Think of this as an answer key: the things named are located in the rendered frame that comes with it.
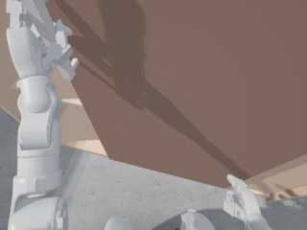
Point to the handle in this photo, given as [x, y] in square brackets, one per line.
[44, 24]

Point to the robot left hand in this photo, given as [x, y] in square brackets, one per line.
[26, 45]

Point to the robot right forearm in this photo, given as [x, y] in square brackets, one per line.
[255, 222]

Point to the robot right hand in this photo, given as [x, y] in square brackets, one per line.
[242, 205]

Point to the robot left thigh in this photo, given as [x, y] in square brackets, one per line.
[119, 222]

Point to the left robot upper arm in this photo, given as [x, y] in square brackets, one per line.
[43, 213]

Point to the robot right thigh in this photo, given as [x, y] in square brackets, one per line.
[194, 221]

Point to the robot thigh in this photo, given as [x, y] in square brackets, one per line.
[194, 221]
[119, 222]

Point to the wardrobe door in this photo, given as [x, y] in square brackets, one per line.
[292, 174]
[197, 89]

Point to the robot left forearm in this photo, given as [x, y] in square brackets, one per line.
[38, 141]

